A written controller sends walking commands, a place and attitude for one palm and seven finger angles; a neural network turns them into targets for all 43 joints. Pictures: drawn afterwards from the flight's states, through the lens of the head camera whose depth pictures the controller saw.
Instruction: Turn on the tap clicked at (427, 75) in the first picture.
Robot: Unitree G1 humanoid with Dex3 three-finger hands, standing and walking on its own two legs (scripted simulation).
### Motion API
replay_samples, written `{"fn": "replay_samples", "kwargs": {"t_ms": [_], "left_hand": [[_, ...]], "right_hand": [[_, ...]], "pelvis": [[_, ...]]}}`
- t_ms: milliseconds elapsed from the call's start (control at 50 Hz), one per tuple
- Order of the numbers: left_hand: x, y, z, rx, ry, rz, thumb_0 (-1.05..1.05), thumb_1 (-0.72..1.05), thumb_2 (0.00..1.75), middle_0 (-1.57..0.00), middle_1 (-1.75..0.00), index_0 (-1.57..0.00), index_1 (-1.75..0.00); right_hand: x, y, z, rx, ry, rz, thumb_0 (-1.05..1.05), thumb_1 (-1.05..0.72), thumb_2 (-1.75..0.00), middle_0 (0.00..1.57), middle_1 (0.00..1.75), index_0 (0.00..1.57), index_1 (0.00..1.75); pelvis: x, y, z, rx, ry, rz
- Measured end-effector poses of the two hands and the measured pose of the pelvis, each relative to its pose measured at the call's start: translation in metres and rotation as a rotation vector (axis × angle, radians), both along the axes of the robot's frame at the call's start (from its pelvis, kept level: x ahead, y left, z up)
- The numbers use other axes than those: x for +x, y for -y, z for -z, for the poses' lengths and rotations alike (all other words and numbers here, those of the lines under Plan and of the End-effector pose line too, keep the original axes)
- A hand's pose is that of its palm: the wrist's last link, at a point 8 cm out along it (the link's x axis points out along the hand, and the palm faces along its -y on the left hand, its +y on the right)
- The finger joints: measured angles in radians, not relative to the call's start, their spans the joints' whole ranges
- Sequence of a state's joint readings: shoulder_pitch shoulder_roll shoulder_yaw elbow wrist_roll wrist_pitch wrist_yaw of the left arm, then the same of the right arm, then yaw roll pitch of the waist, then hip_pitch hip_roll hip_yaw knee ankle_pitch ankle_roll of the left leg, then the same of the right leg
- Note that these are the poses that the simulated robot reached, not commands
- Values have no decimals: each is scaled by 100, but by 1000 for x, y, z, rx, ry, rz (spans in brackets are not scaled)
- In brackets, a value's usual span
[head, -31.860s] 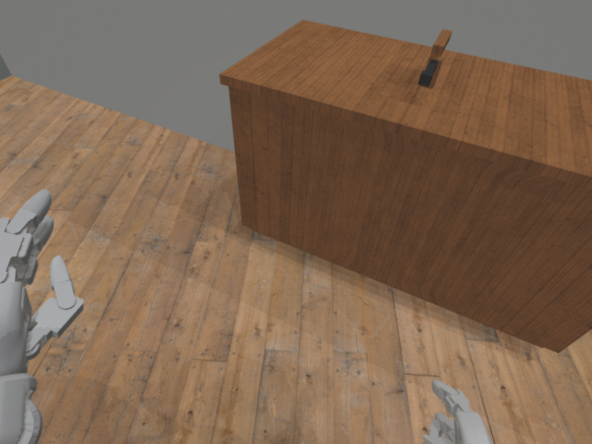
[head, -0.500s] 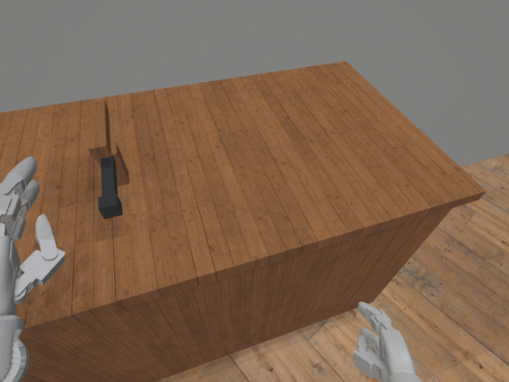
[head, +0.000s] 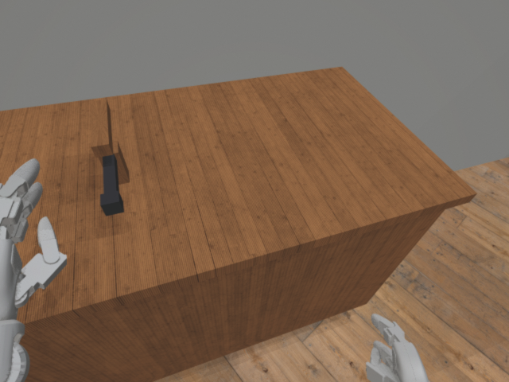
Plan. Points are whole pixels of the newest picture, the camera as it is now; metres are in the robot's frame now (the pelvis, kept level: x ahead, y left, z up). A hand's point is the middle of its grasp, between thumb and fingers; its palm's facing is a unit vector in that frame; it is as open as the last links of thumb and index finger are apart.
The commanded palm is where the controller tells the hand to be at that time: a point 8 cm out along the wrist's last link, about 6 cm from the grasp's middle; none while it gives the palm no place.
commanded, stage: turn the palm inward beside the body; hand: left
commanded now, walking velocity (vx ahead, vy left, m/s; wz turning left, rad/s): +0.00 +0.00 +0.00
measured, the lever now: (112, 203) +0.36 +0.26 +0.07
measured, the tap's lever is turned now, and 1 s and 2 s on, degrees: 0 0 0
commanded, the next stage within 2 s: none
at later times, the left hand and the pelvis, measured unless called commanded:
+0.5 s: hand (63, 278) +0.19 +0.23 +0.16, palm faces +0.57 -0.77 -0.28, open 7.4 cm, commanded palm +0.15 +0.26 +0.16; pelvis -0.02 -0.05 -0.02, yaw +3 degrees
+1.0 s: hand (97, 280) +0.20 +0.20 +0.14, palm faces +0.51 -0.82 -0.25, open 7.4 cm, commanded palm +0.15 +0.24 +0.15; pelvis +0.02 -0.07 -0.02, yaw +3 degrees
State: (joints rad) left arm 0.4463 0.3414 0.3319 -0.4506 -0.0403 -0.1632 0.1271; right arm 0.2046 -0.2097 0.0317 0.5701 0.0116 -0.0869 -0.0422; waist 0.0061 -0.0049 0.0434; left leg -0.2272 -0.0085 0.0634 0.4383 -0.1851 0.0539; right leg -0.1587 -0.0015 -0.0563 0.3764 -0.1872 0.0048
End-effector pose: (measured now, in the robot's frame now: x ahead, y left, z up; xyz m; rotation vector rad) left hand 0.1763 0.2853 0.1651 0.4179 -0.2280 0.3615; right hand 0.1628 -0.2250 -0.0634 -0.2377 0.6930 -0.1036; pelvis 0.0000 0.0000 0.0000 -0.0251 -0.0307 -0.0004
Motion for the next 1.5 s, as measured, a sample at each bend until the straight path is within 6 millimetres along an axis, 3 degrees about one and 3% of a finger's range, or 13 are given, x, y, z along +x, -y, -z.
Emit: {"fn": "replay_samples", "kwargs": {"t_ms": [40,100,160,240,360,420,500,560,700,800,940,1180,1500], "left_hand": [[-1,1,0,-4,3,1,1,89,90,-21,-30,-21,-30],[11,-11,-28,160,76,13,1,88,90,-22,-30,-22,-30],[19,-28,-47,77,125,-44,1,88,90,-22,-30,-22,-30],[14,-14,-26,-95,14,-37,1,89,90,-21,-30,-21,-30],[-9,29,27,-93,-180,-25,1,89,90,-21,-30,-21,-30],[-22,31,22,-80,-69,-90,1,89,90,-22,-30,-21,-30],[-34,25,-1,-41,92,-194,2,88,90,-22,-30,-22,-30],[-32,23,-9,-40,77,-215,1,89,90,-21,-30,-21,-30],[-8,42,11,-109,-148,-132,1,89,90,-21,-30,-21,-30],[-9,56,11,-118,-70,-102,1,89,90,-21,-30,-21,-30],[-20,49,12,-141,-44,-167,1,89,90,-21,-30,-21,-30],[-28,57,22,-198,-42,-131,1,89,90,-21,-30,-21,-30],[-50,50,33,-278,-72,-186,1,89,90,-21,-30,-21,-30]], "right_hand": [[-1,0,0,0,0,-3,1,-91,-90,20,30,20,30],[-2,-6,6,-35,-17,-87,1,-91,-90,20,30,20,30],[1,-8,11,-5,-28,-133,1,-91,-90,20,30,20,30],[10,-5,12,59,41,-109,1,-91,-90,20,30,21,30],[27,1,6,62,110,-132,1,-91,-90,20,30,21,30],[33,7,6,39,114,-160,1,-91,-90,20,30,21,30],[40,15,13,23,93,-200,1,-91,-90,20,30,20,30],[45,22,20,26,77,-201,1,-91,-90,20,30,21,30],[55,45,31,54,78,-110,1,-91,-90,20,30,21,30],[54,64,30,35,76,-77,1,-91,-90,20,30,21,30],[50,79,33,6,66,-51,1,-91,-90,20,30,20,30],[49,47,24,46,146,-78,1,-91,-90,20,30,20,30],[54,7,12,62,198,-162,1,-91,-90,20,30,21,30]], "pelvis": [[-1,0,0,0,1,-1],[-7,5,3,3,6,-39],[-11,9,5,16,6,-25],[-12,10,6,24,19,-13],[-17,25,13,38,20,-20],[-18,39,16,37,13,-28],[-15,55,20,26,9,-55],[-11,62,21,20,12,-68],[7,71,20,28,-10,-56],[21,77,21,41,-41,-45],[27,75,22,38,-42,-55],[14,64,22,30,-35,-54],[1,48,21,19,-10,-71]]}}
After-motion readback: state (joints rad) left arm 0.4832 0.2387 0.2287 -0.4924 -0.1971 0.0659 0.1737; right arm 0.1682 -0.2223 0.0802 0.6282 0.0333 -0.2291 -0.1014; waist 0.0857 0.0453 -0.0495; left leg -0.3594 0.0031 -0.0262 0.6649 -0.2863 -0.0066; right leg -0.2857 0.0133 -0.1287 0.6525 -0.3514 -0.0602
